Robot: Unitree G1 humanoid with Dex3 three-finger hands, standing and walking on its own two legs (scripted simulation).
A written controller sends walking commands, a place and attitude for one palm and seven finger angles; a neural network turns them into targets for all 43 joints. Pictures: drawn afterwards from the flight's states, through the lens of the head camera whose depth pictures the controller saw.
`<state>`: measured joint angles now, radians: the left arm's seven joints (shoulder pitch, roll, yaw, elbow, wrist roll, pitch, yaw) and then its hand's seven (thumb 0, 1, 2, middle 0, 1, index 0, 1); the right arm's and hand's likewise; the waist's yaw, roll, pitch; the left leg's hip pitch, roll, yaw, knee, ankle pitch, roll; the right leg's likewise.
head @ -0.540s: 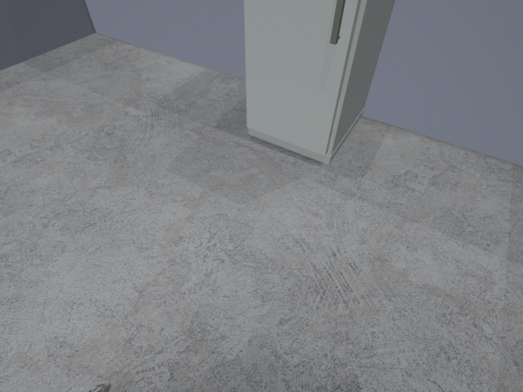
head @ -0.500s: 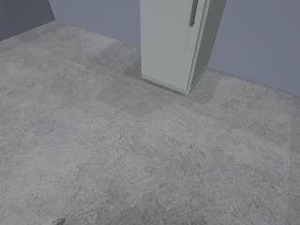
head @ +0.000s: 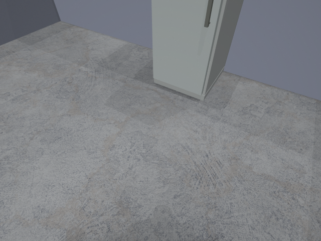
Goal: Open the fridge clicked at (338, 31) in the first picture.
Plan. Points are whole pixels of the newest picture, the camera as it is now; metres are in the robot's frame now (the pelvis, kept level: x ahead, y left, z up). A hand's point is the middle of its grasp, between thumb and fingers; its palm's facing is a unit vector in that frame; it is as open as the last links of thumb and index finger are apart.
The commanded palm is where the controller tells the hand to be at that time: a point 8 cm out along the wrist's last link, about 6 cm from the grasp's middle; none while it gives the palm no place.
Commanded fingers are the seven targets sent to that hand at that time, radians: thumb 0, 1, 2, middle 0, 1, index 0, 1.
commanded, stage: stand and wait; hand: right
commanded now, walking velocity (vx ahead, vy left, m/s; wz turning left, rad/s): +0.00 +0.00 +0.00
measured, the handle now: out of the picture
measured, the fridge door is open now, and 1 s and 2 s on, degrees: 0 0 0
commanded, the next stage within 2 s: look at it before walking up in 0.28 s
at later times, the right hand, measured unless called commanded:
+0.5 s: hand out of the picture +0.08 -0.24 -0.15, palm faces -0.04 +0.94 -0.33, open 7.4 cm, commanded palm none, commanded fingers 0.00 -0.90 -0.90 0.20 0.30 0.20 0.30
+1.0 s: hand out of the picture +0.07 -0.24 -0.15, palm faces -0.04 +0.94 -0.33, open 7.4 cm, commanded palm none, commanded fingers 0.00 -0.90 -0.90 0.20 0.30 0.20 0.30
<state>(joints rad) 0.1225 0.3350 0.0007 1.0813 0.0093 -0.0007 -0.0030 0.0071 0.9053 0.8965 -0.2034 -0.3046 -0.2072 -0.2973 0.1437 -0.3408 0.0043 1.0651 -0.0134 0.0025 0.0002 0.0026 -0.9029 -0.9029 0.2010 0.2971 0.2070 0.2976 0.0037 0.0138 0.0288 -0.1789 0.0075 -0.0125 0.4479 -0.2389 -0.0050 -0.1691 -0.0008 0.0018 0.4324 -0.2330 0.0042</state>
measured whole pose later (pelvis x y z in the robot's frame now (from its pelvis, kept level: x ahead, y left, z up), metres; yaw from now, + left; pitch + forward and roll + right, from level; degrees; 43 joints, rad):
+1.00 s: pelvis +0.00 +0.00 +0.00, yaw +0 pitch -2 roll +0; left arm 0.11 0.34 -0.01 1.12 0.00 0.00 -0.01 0.01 0.91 0.90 -0.20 -0.30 -0.21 -0.30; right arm 0.13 -0.34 0.01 1.09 -0.02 0.00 0.00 0.00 -0.90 -0.90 0.20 0.30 0.21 0.30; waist 0.00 0.01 0.03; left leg -0.16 0.00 -0.01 0.39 -0.20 0.00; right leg -0.15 -0.01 0.00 0.37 -0.20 0.01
